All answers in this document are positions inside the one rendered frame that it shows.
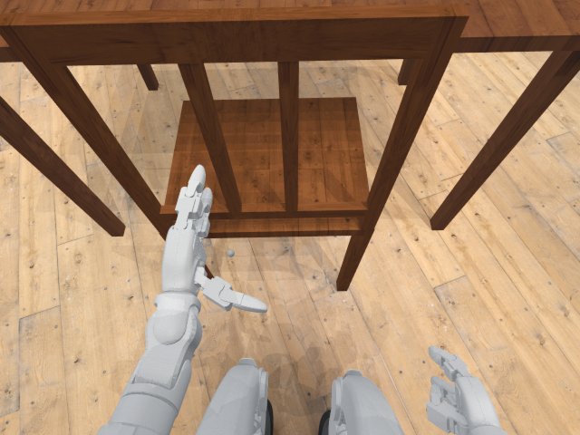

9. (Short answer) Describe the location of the left robot shin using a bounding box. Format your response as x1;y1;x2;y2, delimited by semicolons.
238;358;266;435

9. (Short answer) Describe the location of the robot left forearm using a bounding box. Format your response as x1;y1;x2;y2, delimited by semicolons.
97;291;202;435

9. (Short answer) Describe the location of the right robot thigh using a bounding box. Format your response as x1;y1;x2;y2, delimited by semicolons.
331;375;405;435

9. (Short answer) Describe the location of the robot left hand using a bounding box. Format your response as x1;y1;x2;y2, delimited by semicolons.
161;165;267;313

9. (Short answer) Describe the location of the robot right hand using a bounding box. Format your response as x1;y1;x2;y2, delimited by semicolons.
426;345;501;435

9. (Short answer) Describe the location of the table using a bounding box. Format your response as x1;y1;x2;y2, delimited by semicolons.
0;0;580;237

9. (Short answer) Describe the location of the chair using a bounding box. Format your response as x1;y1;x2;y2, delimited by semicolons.
0;4;469;291

